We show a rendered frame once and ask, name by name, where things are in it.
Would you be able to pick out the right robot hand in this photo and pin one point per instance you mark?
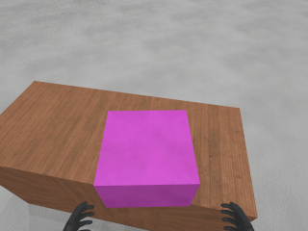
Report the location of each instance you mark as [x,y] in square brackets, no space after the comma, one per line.
[239,218]

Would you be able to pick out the carton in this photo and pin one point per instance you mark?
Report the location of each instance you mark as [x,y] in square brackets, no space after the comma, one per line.
[147,160]

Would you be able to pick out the left robot hand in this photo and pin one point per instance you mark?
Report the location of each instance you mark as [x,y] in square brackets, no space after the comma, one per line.
[74,223]

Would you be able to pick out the pedestal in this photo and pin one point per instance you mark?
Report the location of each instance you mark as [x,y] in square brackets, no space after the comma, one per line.
[50,143]

